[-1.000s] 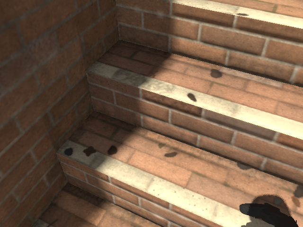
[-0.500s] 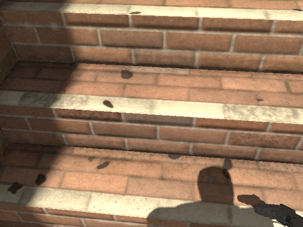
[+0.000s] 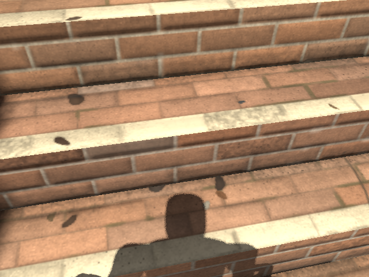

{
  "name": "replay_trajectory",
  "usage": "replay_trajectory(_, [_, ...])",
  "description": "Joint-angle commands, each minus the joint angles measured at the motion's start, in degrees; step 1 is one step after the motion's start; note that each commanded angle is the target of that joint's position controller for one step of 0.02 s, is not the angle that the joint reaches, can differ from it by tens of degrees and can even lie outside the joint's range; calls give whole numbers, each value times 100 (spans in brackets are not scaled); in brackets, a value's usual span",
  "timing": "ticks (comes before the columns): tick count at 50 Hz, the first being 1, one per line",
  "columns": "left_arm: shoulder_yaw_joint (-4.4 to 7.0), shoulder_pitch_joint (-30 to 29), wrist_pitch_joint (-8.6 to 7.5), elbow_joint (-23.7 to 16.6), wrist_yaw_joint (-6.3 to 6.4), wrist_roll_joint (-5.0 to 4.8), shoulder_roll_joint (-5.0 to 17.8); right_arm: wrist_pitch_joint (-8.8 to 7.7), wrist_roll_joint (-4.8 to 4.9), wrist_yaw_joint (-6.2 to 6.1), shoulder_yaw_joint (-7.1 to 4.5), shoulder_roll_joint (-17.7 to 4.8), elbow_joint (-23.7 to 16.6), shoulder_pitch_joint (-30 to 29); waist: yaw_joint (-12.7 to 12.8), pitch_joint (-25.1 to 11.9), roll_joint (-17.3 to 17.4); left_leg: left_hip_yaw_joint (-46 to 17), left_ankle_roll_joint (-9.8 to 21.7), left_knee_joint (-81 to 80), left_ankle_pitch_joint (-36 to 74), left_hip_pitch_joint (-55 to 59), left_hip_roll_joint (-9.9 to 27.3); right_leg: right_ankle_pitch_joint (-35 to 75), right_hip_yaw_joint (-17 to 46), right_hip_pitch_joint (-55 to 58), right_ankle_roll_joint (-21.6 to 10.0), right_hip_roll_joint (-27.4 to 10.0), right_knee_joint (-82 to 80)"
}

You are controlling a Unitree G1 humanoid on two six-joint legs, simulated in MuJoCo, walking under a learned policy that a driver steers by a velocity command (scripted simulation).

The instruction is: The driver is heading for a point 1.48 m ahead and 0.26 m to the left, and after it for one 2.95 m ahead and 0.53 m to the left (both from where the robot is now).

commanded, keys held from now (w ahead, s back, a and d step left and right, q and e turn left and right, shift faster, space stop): no key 1.00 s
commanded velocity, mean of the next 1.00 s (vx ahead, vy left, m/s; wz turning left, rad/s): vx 0.00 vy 0.00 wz -0.06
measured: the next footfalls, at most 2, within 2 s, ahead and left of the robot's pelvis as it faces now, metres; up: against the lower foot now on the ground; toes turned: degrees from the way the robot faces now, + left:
right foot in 0.22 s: +0.08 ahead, -0.15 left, +0.00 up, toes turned -1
right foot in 1.54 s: +0.10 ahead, -0.20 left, +0.00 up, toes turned -5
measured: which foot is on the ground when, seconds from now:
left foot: down 0.00-1.00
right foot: up 0.00-0.20, down 0.22-1.00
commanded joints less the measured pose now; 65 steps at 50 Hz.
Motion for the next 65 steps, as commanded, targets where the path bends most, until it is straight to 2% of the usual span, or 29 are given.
replay_trajectory(1, [149, -450, -84, -318, 318, -72, 521, -32, -70, 12, 108, -122, -639, -890, 127, 61, 493, -2078, 1122, -1582, 766, 800, 1481, 213, 112, -1580, 83, 80, 2319])
replay_trajectory(3, [19, -370, -236, -207, 275, -104, 130, -64, -11, 123, 358, 408, -601, -598, 67, 90, 245, -1693, 905, -1374, 989, 1450, 1408, 118, 279, -1805, 220, -189, 1117])
replay_trajectory(4, [-17, -272, -289, -71, 212, -86, -8, -116, 114, 187, 372, 406, -494, -469, 106, 123, 295, -1581, 766, -1364, 881, 1678, 1349, -217, 142, -1686, 341, -383, 217])
replay_trajectory(5, [-44, -193, -296, 35, 150, -33, -109, -143, 211, 194, 319, 213, -370, -387, 174, 207, 437, -1489, 620, -1424, 554, 1820, 1271, -511, -161, -1515, 494, -562, -955])
replay_trajectory(6, [-98, -182, -222, 31, 54, 46, -115, -53, 313, 192, 124, -343, -297, -514, 393, 184, 575, -1169, 476, -1509, 210, 1363, 1017, -574, -968, -629, 513, -700, -2168])
replay_trajectory(7, [-134, 92, -198, 264, -72, 21, -168, 43, 325, 254, -64, -708, -205, -328, 404, 391, 397, -907, 303, -1494, -629, 1054, 771, 20, -1335, 174, 564, -672, -3752])
replay_trajectory(8, [-147, -130, -130, 388, -318, 103, -186, 49, 202, 304, -212, -854, 91, 223, 60, 626, 698, -1176, 259, -1790, -1280, 432, 959, 417, -1515, 1082, 367, -503, -3217])
replay_trajectory(9, [-169, 305, -110, 375, -265, 218, -83, 22, -36, 357, -152, -703, 119, -1, 351, 415, 867, -1616, 337, -1655, -1081, 98, 1365, 1390, -982, 1415, 175, -774, -2556])
replay_trajectory(11, [-230, 174, -168, 221, -205, 50, -42, -91, 100, 490, 146, 194, -84, -936, 674, 467, 612, -1629, 248, -1520, -694, 420, 1436, 2098, -532, 1325, -288, -1094, -3889])
replay_trajectory(12, [-291, -298, -208, 67, -260, -65, -15, -168, 33, 443, 161, 335, 6, -512, 227, 401, 543, -1226, 121, -1392, -349, 569, 1084, 1953, -530, 1291, -661, -1006, -3881])
replay_trajectory(14, [-229, -601, -223, -60, -220, -102, 146, -172, -212, 198, -128, -331, -19, -248, 57, 363, 335, -628, 219, -1089, 513, 1349, 743, 1720, -636, 541, -1078, -846, -3724])
replay_trajectory(19, [-240, -68, -217, 219, -354, -16, 40, -66, -68, 253, -209, -221, 269, 197, 209, 178, 44, -223, -5, -893, 812, 848, 510, 1903, -688, 1510, -903, -804, -3889])
replay_trajectory(20, [-165, 588, -310, 432, 55, -90, 16, -46, 152, -420, -236, -231, 223, 221, 76, 259, 297, -473, -12, -1154, 2316, 1088, 852, 3701, -495, 1848, -898, -1122, -3832])
replay_trajectory(22, [-185, 618, -316, 503, 293, -80, -86, -3, 167, -755, -200, -304, 393, 353, 106, 93, 88, -470, -86, -1054, 2505, 1194, 857, 4173, -549, 2255, -808, -1126, -3829])
replay_trajectory(32, [-173, 590, -233, 670, 301, -64, -214, 270, 45, -701, -220, -434, 755, 633, 47, 459, 64, -476, -115, -1406, 1212, 1068, 927, 2726, -540, 2259, -906, -1140, -4401])
replay_trajectory(39, [-192, 802, -162, 787, 336, -58, -225, 257, 20, -703, -168, -348, 1156, 961, 74, 784, -11, -465, -6, -1458, 647, 876, 912, 1369, -423, 1928, -1047, -1122, -4686])
replay_trajectory(40, [-156, 146, -66, 678, -183, 106, -41, 249, -274, -16, -96, -357, 1176, 943, 43, 643, -101, -151, -238, -1566, -803, 555, 430, -778, -438, 1857, -1051, -709, -5188])
replay_trajectory(41, [-85, 96, 46, 713, -456, 150, 158, 234, -335, 344, -127, -427, 1200, 943, 61, 1058, -119, -20, -319, -1588, -911, 366, 284, -1299, -353, 1596, -1066, -730, -5405])
replay_trajectory(42, [-23, 214, 151, 805, -550, 164, 265, 225, -299, 496, -122, -432, 1264, 1048, 123, 1026, -95, 27, -317, -1554, -759, 350, 232, -1300, -329, 1621, -1105, -776, -5425])
replay_trajectory(46, [-55, 279, 121, 1005, -533, 182, 21, 111, -213, 509, -11, -215, 1364, 1076, 228, 796, 87, -201, -95, -1694, -220, 486, 323, -25, -679, 1889, -935, -661, -5007])
replay_trajectory(47, [-122, 836, -168, 1163, 55, -241, -273, 48, 120, -375, -112, -257, 1321, 931, 199, 930, 115, -609, 104, -1638, 1000, 737, 901, 1885, -609, 1791, -1078, -1045, -4678])
replay_trajectory(48, [-173, 955, -244, 1276, 241, -266, -363, 56, 87, -650, -44, -264, 1375, 1123, 209, 786, 235, -686, 100, -1521, 1282, 787, 914, 2325, -614, 2041, -1028, -1074, -4623])
replay_trajectory(49, [-181, 896, -259, 1275, 314, -214, -301, 70, 72, -753, -13, -214, 1416, 1190, 172, 727, 70, -694, 86, -1537, 1366, 917, 937, 2386, -613, 2016, -1009, -1067, -4552])
replay_trajectory(56, [-167, 948, -173, 1314, 291, -100, -104, 138, 34, -791, 21, -192, 1463, 1296, 128, 697, 319, -683, 127, -1502, 1484, 1188, 955, 2193, -644, 2023, -989, -1052, -4626])
replay_trajectory(57, [-197, 381, -43, 1184, -200, 118, -135, 232, -131, -42, 48, -228, 1611, 1333, 119, 571, 330, -418, -68, -1812, 104, 920, 453, 873, -868, 1974, -949, -570, -4858])
replay_trajectory(58, [-121, 850, -147, 1286, 122, -108, -26, 157, -2, -550, -40, -259, 1440, 1118, 153, 1021, 341, -663, 131, -1688, 1017, 1002, 927, 1831, -685, 1814, -1037, -1058, -4740])
replay_trajectory(59, [-169, 1018, -159, 1408, 226, -132, -161, 150, 5, -702, 9, -196, 1501, 1214, 154, 825, 291, -683, 169, -1644, 916, 1156, 904, 1727, -652, 1886, -1046, -1030, -4748])
replay_trajectory(62, [-98, 916, -135, 1366, 288, -93, 7, 188, 0, -794, -87, -473, 1534, 1238, 95, 927, 346, -816, 395, -1582, -631, 980, 815, 323, -764, 1455, -1195, -813, -4432])
replay_trajectory(65, [-98, 587, -163, 1168, 198, -79, -69, 250, 22, -777, -211, -720, 1644, 1542, -123, 1220, 917, -1845, 876, -2159, -2384, 1179, 1334, -275, -1071, 64, -1268, -582, -3433])
Velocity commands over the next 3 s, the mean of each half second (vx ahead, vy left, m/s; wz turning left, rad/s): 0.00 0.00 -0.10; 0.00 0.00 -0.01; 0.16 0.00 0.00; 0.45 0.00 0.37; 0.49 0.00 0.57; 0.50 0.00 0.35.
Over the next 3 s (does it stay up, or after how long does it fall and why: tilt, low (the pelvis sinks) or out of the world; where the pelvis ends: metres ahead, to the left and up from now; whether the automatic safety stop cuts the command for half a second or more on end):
stays up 0.65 -0.09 0.45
